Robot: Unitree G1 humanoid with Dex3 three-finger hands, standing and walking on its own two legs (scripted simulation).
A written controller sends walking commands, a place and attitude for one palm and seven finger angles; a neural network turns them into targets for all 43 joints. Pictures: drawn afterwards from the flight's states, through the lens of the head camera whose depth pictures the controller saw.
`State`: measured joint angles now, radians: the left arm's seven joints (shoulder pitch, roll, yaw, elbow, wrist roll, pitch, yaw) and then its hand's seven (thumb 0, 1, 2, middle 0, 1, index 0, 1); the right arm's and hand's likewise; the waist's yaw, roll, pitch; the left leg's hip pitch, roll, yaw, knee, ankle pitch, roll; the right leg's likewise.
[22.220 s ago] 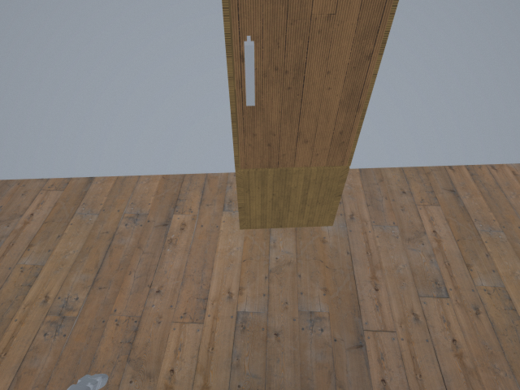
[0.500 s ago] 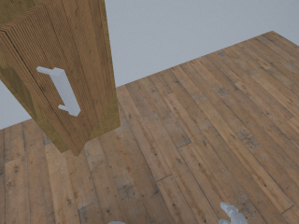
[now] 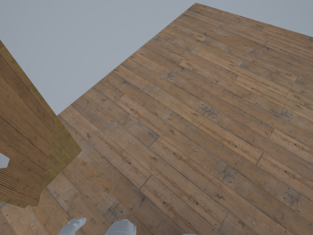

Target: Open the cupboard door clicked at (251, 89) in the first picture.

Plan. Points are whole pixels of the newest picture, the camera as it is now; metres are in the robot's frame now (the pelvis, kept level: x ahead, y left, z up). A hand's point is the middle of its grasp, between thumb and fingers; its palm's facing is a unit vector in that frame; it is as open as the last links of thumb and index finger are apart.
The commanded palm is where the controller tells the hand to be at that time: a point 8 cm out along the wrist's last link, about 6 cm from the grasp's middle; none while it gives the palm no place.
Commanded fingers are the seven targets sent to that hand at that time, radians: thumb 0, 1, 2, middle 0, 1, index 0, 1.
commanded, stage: walk to a spot facing it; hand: left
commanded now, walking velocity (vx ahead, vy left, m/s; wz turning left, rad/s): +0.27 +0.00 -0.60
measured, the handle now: out of the picture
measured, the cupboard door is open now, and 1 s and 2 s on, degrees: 42 42 42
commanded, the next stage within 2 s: turn to face it in 1.68 s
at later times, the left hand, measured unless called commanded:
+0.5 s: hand (126, 186) +0.27 +0.11 -0.16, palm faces -0.39 -0.91 -0.15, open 7.4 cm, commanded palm none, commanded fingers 0.00 0.90 0.90 -0.20 -0.30 -0.20 -0.30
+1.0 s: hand (148, 172) +0.32 +0.04 -0.16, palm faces -0.37 -0.92 -0.17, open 7.3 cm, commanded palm none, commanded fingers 0.00 0.90 0.90 -0.20 -0.30 -0.20 -0.30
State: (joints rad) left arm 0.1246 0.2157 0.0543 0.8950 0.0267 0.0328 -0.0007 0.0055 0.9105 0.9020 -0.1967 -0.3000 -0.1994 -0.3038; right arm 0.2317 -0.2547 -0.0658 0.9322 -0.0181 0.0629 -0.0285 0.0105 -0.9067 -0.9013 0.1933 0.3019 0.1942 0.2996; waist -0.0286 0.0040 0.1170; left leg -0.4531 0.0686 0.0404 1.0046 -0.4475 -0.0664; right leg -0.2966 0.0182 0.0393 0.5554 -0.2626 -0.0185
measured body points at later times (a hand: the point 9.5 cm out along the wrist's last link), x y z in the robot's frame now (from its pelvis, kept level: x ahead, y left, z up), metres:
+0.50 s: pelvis +0.10 -0.02 +0.00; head +0.15 -0.04 +0.45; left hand +0.29 +0.16 -0.15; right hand -0.06 -0.19 -0.14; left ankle +0.03 +0.13 -0.73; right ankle +0.15 -0.16 -0.70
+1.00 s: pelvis +0.28 -0.13 +0.01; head +0.31 -0.14 +0.45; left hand +0.34 +0.09 -0.15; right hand +0.31 -0.40 -0.13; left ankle +0.44 -0.06 -0.70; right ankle +0.16 -0.15 -0.73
